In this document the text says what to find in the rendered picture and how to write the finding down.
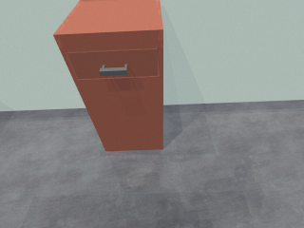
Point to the cabinet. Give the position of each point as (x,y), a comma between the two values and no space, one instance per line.
(127,112)

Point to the drawer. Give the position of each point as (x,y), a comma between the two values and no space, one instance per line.
(140,62)

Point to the handle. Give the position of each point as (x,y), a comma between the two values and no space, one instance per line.
(113,71)

